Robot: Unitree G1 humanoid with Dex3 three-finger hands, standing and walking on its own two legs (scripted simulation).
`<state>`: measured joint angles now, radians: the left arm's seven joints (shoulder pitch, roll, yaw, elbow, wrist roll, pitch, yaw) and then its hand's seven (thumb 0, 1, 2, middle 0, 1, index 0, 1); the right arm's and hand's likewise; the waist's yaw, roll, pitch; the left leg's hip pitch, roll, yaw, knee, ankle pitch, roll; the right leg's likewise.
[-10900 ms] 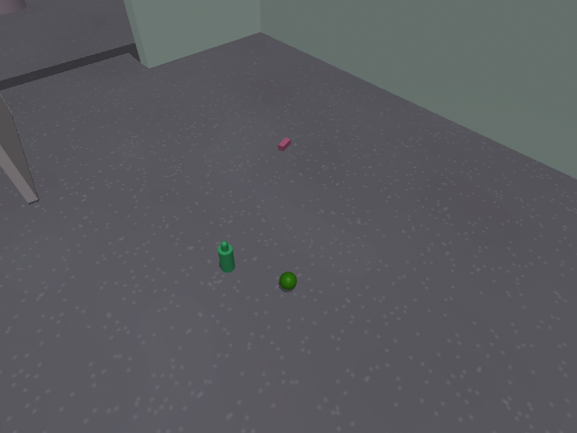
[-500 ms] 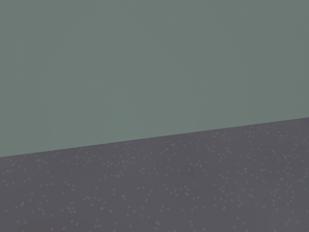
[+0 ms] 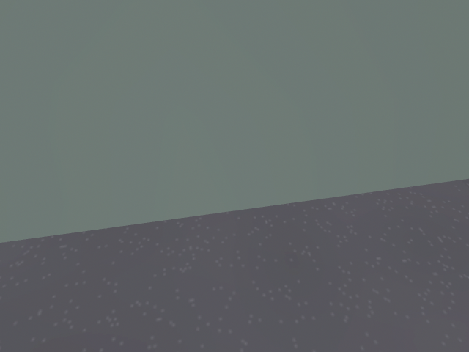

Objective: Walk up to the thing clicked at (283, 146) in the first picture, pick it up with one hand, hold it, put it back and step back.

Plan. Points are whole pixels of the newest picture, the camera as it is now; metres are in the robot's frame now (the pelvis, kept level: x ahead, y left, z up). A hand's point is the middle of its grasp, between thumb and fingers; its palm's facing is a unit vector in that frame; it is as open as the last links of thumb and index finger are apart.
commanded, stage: stand
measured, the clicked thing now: out of the picture -0.31 +1.41 -0.77
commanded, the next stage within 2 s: walk up in 0.14 s
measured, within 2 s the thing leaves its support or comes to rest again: neither
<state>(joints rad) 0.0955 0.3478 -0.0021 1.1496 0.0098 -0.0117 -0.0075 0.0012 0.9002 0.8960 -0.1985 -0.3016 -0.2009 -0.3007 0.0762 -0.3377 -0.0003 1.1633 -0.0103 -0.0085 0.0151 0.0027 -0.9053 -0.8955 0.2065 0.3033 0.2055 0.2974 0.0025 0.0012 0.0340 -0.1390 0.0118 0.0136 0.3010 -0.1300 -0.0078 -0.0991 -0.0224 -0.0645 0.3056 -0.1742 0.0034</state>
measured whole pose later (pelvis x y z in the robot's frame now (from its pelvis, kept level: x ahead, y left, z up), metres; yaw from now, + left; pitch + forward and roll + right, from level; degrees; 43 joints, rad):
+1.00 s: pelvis +0.00 -0.10 -0.02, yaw +47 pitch -1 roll -1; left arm 0.18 0.41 0.09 0.78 0.03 0.03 -0.02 0.00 0.90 0.90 -0.20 -0.30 -0.20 -0.30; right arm 0.20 -0.41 -0.08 0.71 -0.04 0.07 0.03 0.00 -0.90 -0.90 0.21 0.30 0.21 0.30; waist 0.03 0.04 0.11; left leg -0.50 -0.07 -0.18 0.82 -0.38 -0.02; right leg -0.28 -0.01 -0.05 0.61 -0.31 -0.02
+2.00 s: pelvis +0.05 -0.07 -0.03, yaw +94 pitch -1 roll +2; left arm 0.24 0.46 0.08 0.71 0.04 -0.01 -0.02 0.00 0.89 0.90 -0.20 -0.30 -0.21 -0.30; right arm 0.31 -0.44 -0.08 0.75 -0.02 0.05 0.05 0.00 -0.91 -0.90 0.21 0.30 0.21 0.30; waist 0.04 0.00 0.11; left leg -0.43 0.02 -0.04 0.88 -0.44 -0.04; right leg -0.35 -0.21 -0.20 0.71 -0.32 0.00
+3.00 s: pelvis +0.05 -0.08 -0.03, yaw +115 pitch -3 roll -1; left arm 0.24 0.39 0.03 0.94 0.02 0.00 -0.02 0.00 0.90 0.90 -0.20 -0.30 -0.20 -0.30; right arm 0.20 -0.38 -0.01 0.95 0.00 -0.01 0.00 0.00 -0.90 -0.90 0.21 0.30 0.21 0.30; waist 0.02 -0.01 0.07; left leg -0.34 0.00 -0.07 0.71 -0.34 -0.01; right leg -0.31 -0.06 -0.06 0.68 -0.32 0.02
